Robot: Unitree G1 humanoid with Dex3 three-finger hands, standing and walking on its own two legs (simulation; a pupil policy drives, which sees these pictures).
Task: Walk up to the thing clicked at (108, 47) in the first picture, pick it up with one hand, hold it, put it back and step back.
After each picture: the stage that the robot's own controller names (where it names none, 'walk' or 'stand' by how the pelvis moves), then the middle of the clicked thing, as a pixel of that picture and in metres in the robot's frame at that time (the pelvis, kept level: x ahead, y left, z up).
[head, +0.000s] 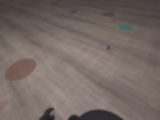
stand; (108, 47) +1.67 -0.42 -0.72
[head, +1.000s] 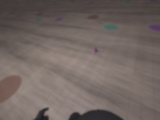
walk; (95, 50) +1.58 +0.01 -0.69
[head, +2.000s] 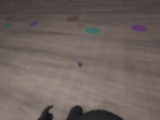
walk; (79, 64) +1.03 +0.30 -0.71
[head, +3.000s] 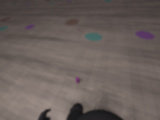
walk; (77, 80) +0.67 +0.28 -0.72
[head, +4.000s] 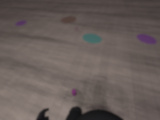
walk; (73, 92) +0.42 +0.24 -0.70
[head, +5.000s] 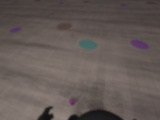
stand; (71, 102) +0.35 +0.23 -0.72
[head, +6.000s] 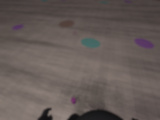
stand; (73, 100) +0.34 +0.22 -0.72
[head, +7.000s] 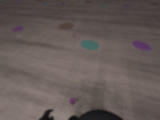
stand; (72, 101) +0.36 +0.23 -0.73
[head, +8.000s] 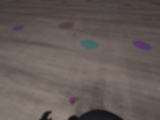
stand; (71, 101) +0.35 +0.24 -0.73
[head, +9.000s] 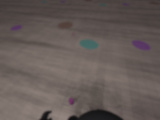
stand; (71, 101) +0.34 +0.24 -0.73
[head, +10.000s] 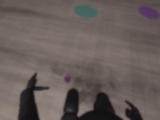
go down; (67, 79) +0.38 +0.25 -0.56
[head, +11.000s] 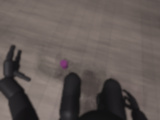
go down; (64, 64) +0.42 +0.27 -0.31
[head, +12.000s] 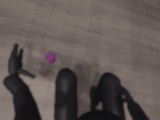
close in; (50, 58) +0.40 +0.30 -0.26
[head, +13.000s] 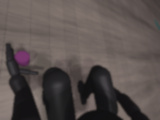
close; (23, 59) +0.39 +0.32 -0.21
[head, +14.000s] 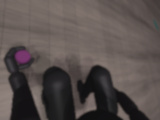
lift; (23, 58) +0.38 +0.32 -0.22
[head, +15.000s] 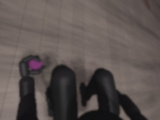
lift; (35, 64) +0.33 +0.30 -0.20
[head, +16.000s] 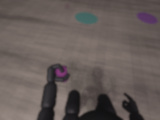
lift; (62, 74) +0.32 +0.20 +0.00
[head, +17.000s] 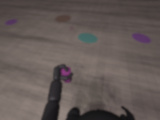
hold; (67, 75) +0.33 +0.18 +0.01
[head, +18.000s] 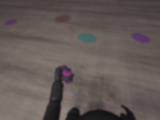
hold; (68, 75) +0.33 +0.17 +0.00
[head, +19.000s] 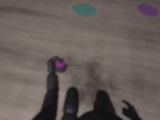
crouch; (61, 66) +0.39 +0.22 -0.06
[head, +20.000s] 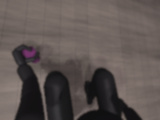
lower; (32, 55) +0.42 +0.32 -0.19
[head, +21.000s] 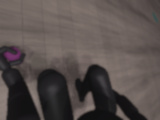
lower; (14, 57) +0.40 +0.34 -0.22
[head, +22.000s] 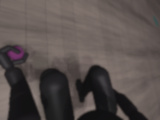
lower; (18, 56) +0.39 +0.33 -0.22
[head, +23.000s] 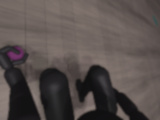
lower; (17, 56) +0.39 +0.33 -0.22
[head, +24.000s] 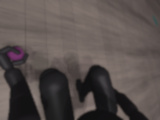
lower; (18, 56) +0.39 +0.33 -0.22
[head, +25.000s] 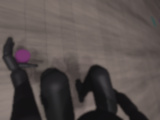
withdraw; (22, 58) +0.39 +0.31 -0.22
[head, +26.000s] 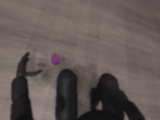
walk; (55, 60) +0.41 +0.28 -0.27
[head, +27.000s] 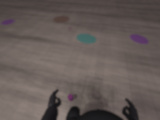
stand; (70, 97) +0.36 +0.21 -0.64
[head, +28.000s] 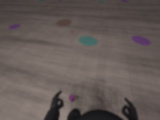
stand; (71, 98) +0.37 +0.23 -0.67
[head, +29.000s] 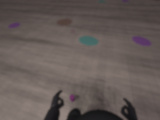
stand; (72, 98) +0.37 +0.22 -0.67
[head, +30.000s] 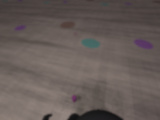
walk; (74, 98) +0.38 +0.22 -0.72
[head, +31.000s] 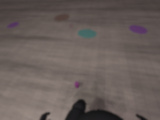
walk; (76, 85) +0.51 +0.24 -0.70
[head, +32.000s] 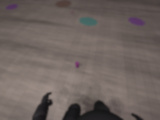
walk; (77, 64) +0.79 +0.21 -0.69
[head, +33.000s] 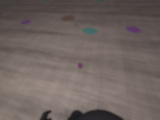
stand; (79, 65) +0.98 +0.25 -0.71
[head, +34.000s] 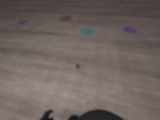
stand; (77, 66) +0.98 +0.25 -0.72
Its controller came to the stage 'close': yes
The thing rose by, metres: 0.71
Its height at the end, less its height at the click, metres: +0.00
